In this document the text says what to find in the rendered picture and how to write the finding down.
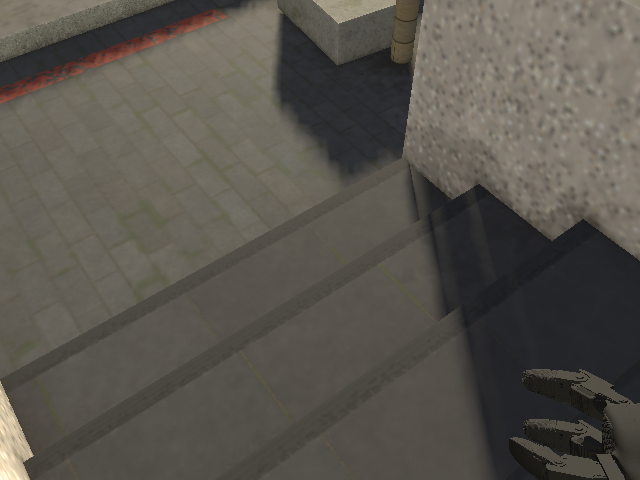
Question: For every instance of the robot right hand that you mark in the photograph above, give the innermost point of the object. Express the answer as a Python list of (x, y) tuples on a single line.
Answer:
[(613, 454)]

